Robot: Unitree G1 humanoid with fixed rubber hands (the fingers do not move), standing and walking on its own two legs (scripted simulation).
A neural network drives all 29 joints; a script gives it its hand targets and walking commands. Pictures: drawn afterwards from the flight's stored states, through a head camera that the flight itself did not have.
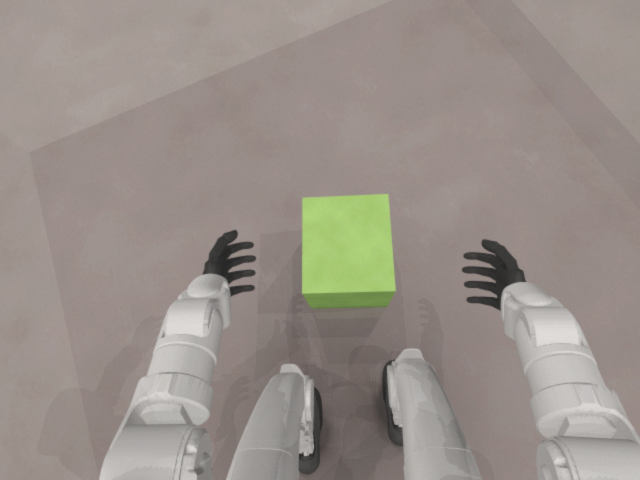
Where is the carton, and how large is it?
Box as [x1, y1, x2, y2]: [302, 194, 395, 308]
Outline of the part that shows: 387,194 302,198 302,293 311,308 387,306 395,291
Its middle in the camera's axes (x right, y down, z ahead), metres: +0.08 +0.04 +1.03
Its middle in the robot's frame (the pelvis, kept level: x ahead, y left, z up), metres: +0.52 -0.01 -0.57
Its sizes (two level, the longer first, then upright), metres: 0.246 0.216 0.222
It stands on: the floor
